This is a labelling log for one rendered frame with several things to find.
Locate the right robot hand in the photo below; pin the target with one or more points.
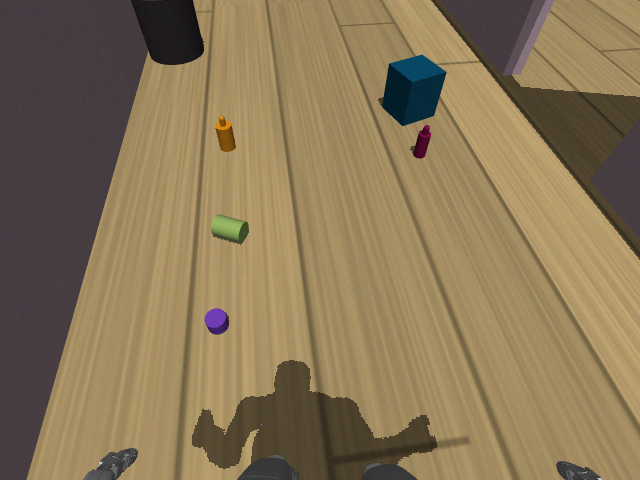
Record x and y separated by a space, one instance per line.
571 471

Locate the left robot hand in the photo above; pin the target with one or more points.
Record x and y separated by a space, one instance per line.
112 465

